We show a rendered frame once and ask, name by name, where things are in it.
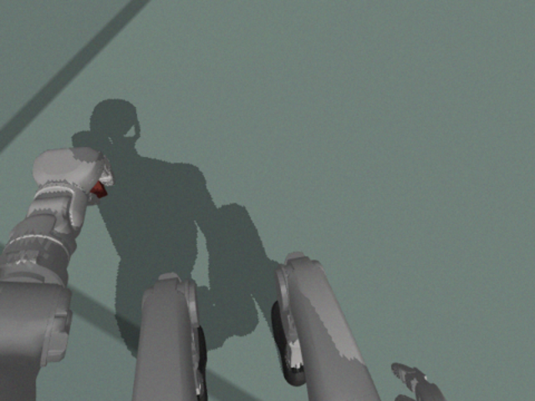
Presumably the left robot arm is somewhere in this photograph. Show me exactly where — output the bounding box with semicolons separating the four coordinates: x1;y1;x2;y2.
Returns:
0;182;88;401

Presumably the small box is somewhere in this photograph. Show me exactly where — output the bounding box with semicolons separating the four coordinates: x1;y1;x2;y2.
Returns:
90;180;108;198

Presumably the right robot hand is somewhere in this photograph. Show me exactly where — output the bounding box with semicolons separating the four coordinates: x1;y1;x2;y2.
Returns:
391;363;446;401

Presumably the right robot foot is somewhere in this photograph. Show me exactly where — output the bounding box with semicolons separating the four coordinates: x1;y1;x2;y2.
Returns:
271;301;306;387

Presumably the left robot hand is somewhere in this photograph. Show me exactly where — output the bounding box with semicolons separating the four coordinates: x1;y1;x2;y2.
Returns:
33;147;115;206

